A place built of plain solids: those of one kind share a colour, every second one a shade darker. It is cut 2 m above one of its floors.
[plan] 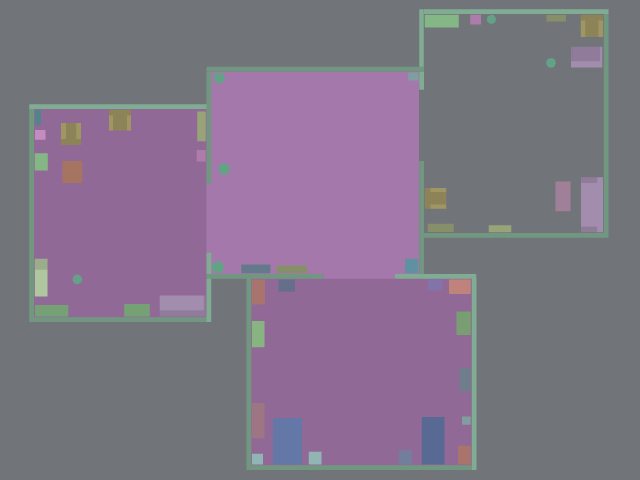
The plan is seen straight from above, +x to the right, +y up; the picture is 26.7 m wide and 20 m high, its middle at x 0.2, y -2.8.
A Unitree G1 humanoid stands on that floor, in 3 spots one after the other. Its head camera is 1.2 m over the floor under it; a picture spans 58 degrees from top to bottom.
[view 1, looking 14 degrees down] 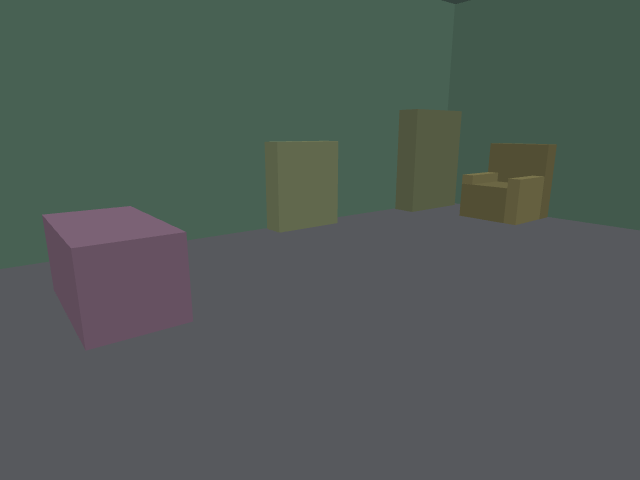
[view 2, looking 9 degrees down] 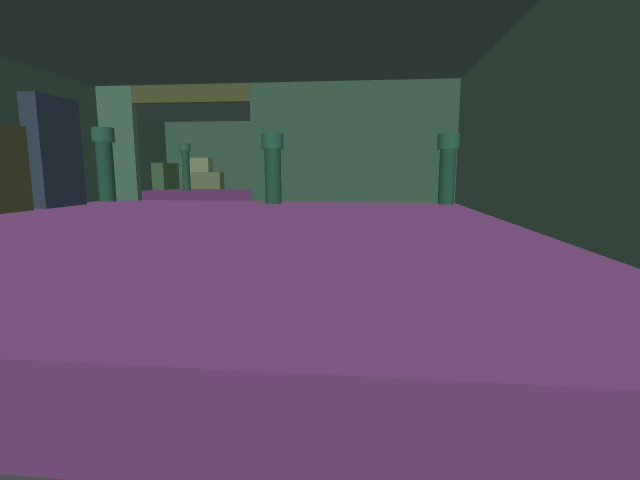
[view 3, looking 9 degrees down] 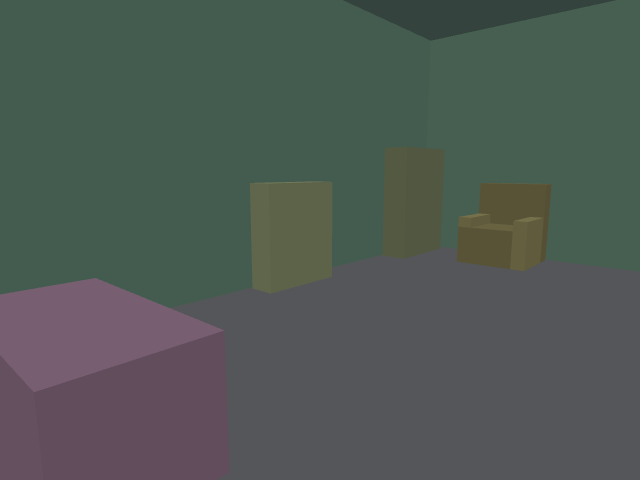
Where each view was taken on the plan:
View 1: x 10.97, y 2.20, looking -128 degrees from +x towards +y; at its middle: ground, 4.96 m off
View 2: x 5.75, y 2.20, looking -174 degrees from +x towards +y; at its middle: floor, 4.52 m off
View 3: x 10.94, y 0.96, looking -138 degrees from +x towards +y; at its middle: bookcase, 4.77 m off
